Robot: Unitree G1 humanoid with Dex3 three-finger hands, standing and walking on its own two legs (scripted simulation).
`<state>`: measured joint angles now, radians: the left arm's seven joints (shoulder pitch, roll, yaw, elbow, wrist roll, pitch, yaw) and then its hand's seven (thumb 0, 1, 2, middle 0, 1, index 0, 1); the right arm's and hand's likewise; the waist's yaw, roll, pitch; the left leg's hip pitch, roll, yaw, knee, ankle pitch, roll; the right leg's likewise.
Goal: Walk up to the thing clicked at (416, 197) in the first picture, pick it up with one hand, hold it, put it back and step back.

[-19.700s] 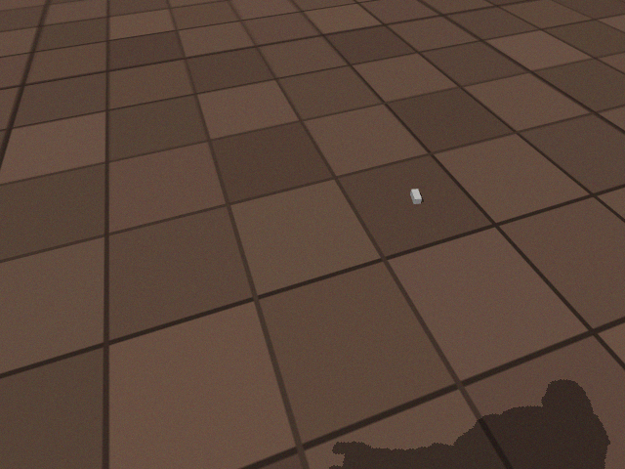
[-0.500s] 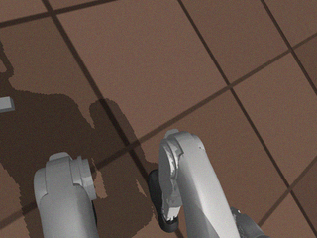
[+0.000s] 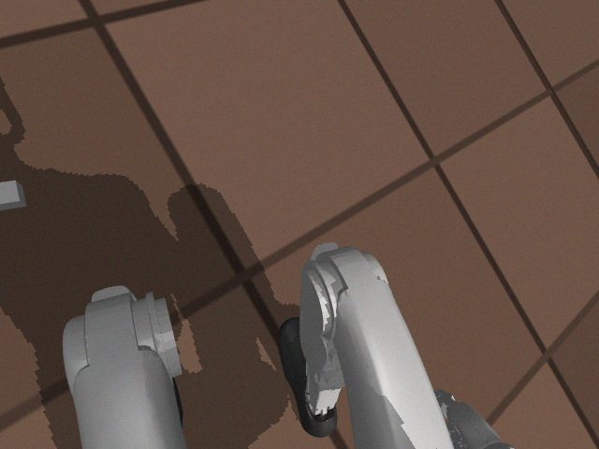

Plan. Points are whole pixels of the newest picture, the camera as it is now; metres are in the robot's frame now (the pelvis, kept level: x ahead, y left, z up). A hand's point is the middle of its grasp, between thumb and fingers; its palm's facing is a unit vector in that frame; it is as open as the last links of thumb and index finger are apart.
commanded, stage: rise first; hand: left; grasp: from above
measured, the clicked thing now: out of the picture +0.47 +0.35 -0.30
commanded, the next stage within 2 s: approach in 0.02 s
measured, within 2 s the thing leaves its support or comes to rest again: neither
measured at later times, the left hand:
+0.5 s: hand out of the picture +0.48 +0.33 -0.16, palm faces -0.42 -0.05 -0.91, open 11.6 cm
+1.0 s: hand out of the picture +0.45 +0.34 -0.18, palm faces -0.49 -0.09 -0.87, open 11.2 cm
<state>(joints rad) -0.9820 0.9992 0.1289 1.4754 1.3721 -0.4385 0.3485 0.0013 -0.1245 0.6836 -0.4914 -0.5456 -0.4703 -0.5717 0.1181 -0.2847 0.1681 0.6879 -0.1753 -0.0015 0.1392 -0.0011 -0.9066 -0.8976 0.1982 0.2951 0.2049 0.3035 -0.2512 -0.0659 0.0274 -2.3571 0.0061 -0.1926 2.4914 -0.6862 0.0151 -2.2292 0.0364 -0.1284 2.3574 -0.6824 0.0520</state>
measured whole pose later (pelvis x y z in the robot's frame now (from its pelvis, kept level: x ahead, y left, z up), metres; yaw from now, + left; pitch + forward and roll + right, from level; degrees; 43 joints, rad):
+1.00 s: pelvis +0.00 +0.00 +0.00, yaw +0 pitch +30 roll -12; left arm -1.05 0.99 0.07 1.53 1.35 -0.44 0.35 0.00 -0.07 0.62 -0.50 -0.59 -0.51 -0.59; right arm 0.14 -0.31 0.20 0.67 -0.19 0.00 0.12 0.00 -0.91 -0.90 0.20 0.30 0.21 0.30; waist -0.29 -0.08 0.07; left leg -2.36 0.01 -0.20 2.48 -0.67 0.00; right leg -2.24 0.04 -0.13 2.35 -0.66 0.05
